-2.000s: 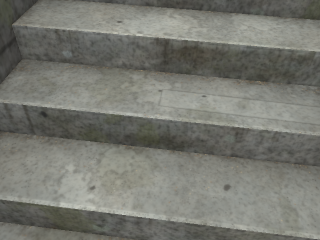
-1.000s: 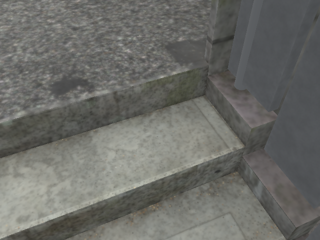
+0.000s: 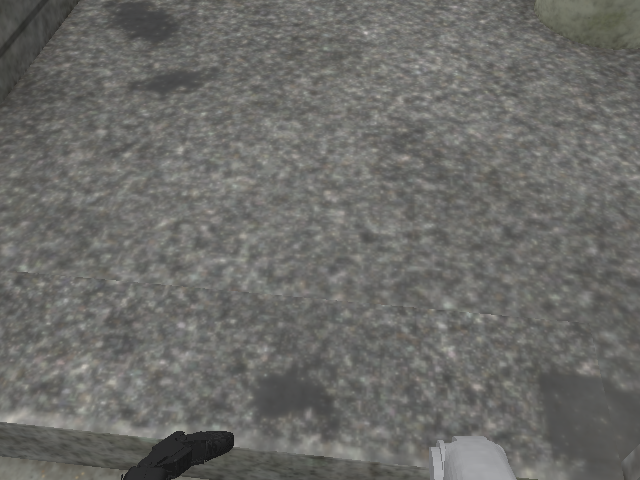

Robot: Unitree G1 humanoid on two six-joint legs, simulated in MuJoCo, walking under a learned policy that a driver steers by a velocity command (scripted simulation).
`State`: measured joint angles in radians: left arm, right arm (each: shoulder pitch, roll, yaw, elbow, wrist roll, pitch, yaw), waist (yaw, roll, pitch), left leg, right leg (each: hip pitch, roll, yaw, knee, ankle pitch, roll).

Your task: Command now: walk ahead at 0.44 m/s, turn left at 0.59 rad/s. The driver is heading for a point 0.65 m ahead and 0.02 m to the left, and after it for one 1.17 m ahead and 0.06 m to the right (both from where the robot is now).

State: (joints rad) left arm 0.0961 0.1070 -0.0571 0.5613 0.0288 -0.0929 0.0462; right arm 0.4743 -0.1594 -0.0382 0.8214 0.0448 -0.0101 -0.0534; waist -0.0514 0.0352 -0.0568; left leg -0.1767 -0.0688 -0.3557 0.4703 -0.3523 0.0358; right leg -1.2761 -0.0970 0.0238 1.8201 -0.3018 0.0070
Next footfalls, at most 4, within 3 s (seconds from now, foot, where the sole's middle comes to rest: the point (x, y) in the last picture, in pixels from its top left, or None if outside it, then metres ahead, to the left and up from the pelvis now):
0.08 right None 0.22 -0.19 -0.62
0.72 left None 0.37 0.17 -0.62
1.16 right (286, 333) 0.67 0.06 -0.46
1.62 left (199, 214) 0.98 0.24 -0.46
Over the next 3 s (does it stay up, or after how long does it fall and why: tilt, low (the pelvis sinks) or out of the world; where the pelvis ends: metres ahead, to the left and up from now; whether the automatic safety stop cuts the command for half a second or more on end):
stays up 1.20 0.02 0.30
